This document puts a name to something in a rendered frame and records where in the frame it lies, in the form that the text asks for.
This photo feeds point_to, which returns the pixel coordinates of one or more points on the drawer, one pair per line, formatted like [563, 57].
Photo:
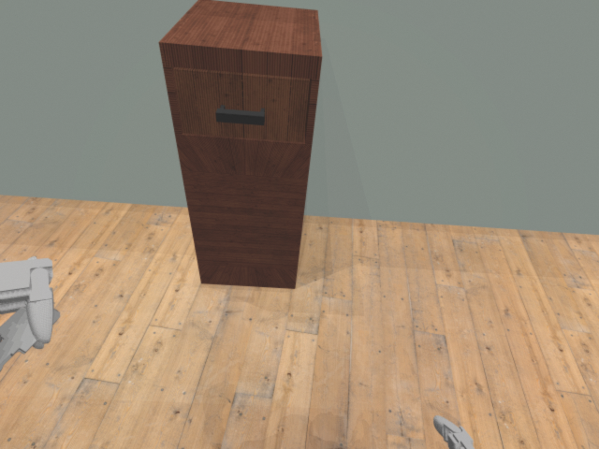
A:
[201, 92]

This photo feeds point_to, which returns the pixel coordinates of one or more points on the left robot hand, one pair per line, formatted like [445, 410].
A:
[24, 289]

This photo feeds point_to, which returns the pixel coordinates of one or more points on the handle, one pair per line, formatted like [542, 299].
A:
[240, 116]

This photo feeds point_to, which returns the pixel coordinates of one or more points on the cabinet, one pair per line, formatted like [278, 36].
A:
[245, 196]

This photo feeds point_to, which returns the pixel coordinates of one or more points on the right robot hand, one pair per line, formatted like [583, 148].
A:
[457, 437]

